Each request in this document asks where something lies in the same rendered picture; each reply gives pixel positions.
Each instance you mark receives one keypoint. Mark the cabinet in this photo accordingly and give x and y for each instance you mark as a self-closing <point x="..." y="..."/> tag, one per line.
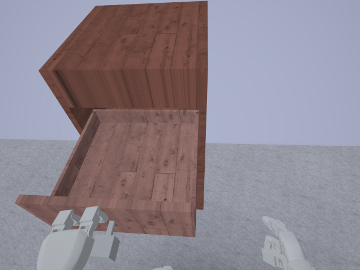
<point x="151" y="56"/>

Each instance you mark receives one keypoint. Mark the robot left hand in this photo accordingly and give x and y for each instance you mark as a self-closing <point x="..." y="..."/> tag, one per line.
<point x="69" y="249"/>

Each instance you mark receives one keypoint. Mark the right robot forearm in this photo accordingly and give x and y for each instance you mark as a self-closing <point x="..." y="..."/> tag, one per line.
<point x="300" y="264"/>

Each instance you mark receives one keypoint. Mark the drawer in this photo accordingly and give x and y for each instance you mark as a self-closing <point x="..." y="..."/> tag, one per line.
<point x="139" y="166"/>

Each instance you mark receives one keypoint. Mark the handle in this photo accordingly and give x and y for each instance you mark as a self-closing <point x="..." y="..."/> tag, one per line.
<point x="105" y="247"/>

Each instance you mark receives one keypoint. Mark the robot right hand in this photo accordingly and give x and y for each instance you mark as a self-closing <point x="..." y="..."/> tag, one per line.
<point x="279" y="252"/>

